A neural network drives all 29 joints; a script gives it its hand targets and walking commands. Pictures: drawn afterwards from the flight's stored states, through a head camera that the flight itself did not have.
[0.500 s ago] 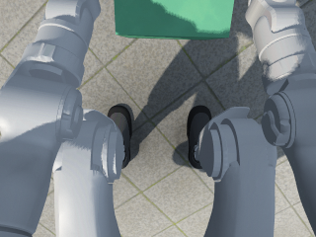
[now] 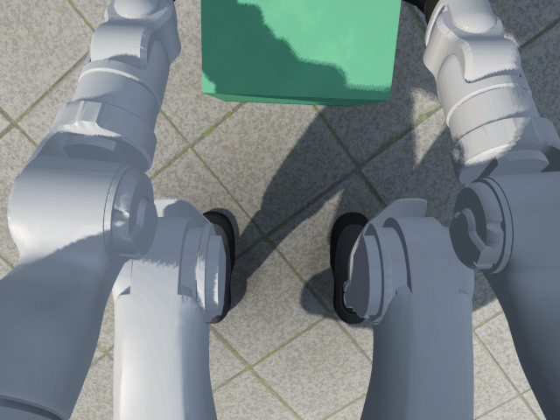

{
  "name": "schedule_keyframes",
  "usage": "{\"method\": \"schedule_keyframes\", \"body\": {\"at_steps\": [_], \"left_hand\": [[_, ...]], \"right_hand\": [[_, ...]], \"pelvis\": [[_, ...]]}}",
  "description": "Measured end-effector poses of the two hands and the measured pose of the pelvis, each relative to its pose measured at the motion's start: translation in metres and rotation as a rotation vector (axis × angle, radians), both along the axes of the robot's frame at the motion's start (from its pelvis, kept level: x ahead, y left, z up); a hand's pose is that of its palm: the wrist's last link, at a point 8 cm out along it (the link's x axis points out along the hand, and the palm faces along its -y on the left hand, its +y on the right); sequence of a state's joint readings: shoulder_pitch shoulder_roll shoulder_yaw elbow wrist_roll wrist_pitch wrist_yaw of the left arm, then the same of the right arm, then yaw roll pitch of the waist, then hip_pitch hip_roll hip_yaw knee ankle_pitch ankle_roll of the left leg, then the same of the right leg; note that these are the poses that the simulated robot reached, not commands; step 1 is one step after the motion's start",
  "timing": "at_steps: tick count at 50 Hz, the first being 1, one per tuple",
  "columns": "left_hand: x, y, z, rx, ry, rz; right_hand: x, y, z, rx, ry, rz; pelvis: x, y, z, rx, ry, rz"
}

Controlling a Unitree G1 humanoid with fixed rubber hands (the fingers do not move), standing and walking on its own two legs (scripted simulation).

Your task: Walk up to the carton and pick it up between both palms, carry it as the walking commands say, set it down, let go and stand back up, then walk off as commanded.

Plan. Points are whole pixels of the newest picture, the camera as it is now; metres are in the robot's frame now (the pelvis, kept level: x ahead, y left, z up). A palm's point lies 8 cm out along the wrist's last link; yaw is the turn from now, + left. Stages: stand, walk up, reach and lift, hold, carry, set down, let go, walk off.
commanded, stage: reach and lift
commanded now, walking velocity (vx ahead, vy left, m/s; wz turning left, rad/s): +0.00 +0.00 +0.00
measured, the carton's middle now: (296, 13) +0.53 -0.01 -0.26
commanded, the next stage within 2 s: none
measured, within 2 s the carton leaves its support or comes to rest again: leaves its support in 0.16 s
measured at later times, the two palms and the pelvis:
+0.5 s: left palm out of the picture +0.54 +0.13 -0.14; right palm out of the picture +0.52 -0.16 -0.15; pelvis -0.02 +0.00 +0.02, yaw +0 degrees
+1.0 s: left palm out of the picture +0.54 +0.12 -0.09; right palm out of the picture +0.52 -0.16 -0.11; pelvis -0.02 +0.00 +0.05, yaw +0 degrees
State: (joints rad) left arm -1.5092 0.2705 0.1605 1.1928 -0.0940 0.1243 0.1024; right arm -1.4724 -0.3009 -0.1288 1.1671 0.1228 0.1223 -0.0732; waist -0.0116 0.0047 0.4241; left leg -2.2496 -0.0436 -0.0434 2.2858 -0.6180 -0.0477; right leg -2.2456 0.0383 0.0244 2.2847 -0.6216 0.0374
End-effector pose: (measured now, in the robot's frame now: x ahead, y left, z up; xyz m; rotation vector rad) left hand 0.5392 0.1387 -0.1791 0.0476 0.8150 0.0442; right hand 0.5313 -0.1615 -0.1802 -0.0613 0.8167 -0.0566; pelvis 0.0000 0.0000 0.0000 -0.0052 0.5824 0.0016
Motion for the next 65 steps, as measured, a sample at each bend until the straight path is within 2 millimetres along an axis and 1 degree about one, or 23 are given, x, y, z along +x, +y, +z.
{"method": "schedule_keyframes", "body": {"at_steps": [5, 9, 14, 22, 27, 31, 38, 42, 47, 52, 56, 60, 65], "left_hand": [[-0.001, 0.003, 0.001, 0.004, 0.004, 0.013], [-0.003, 0.005, 0.006, 0.014, -0.003, 0.026], [0.001, 0.004, 0.017, 0.009, -0.055, 0.044], [0.000, -0.005, 0.035, 0.009, -0.074, 0.050], [0.003, -0.008, 0.049, -0.001, -0.104, 0.073], [0.006, -0.010, 0.060, -0.003, -0.129, 0.090], [0.010, -0.010, 0.073, 0.050, -0.145, 0.141], [0.010, -0.014, 0.077, 0.062, -0.145, 0.159], [0.008, -0.017, 0.084, 0.066, -0.156, 0.141], [0.001, -0.017, 0.093, 0.045, -0.161, 0.167], [-0.009, -0.013, 0.100, 0.035, -0.164, 0.182], [-0.018, -0.008, 0.106, 0.020, -0.164, 0.210], [-0.022, -0.006, 0.122, 0.019, -0.179, 0.217]], "right_hand": [[-0.002, 0.004, 0.001, 0.002, 0.011, 0.001], [-0.003, 0.007, 0.003, -0.001, 0.008, 0.000], [-0.002, 0.008, 0.011, -0.010, -0.035, -0.013], [-0.008, 0.002, 0.024, -0.020, -0.042, -0.055], [-0.006, 0.003, 0.037, -0.047, -0.063, -0.090], [-0.001, 0.005, 0.047, -0.068, -0.081, -0.140], [0.002, 0.011, 0.055, -0.080, -0.087, -0.116], [0.001, 0.009, 0.058, -0.090, -0.081, -0.117], [-0.003, 0.005, 0.064, -0.086, -0.093, -0.129], [-0.012, 0.007, 0.073, -0.080, -0.098, -0.147], [-0.018, 0.010, 0.084, -0.073, -0.101, -0.152], [-0.020, 0.015, 0.095, -0.078, -0.103, -0.137], [-0.019, 0.017, 0.113, -0.075, -0.118, -0.136]], "pelvis": [[0.002, 0.001, 0.001, -0.001, 0.009, 0.000], [0.000, 0.002, 0.003, -0.002, 0.001, 0.002], [-0.010, 0.003, 0.008, -0.002, -0.077, 0.005], [-0.018, 0.003, 0.013, -0.007, -0.082, 0.005], [-0.023, 0.001, 0.018, -0.002, -0.082, 0.004], [-0.025, 0.000, 0.022, 0.001, -0.077, 0.002], [-0.023, -0.003, 0.032, 0.010, -0.060, -0.002], [-0.022, -0.004, 0.038, 0.010, -0.055, -0.005], [-0.021, -0.002, 0.044, 0.012, -0.055, -0.011], [-0.022, -0.001, 0.050, 0.016, -0.069, -0.016], [-0.026, -0.001, 0.056, 0.015, -0.082, -0.017], [-0.030, 0.000, 0.061, 0.011, -0.090, -0.011], [-0.036, 0.001, 0.067, -0.001, -0.104, 0.000]]}}
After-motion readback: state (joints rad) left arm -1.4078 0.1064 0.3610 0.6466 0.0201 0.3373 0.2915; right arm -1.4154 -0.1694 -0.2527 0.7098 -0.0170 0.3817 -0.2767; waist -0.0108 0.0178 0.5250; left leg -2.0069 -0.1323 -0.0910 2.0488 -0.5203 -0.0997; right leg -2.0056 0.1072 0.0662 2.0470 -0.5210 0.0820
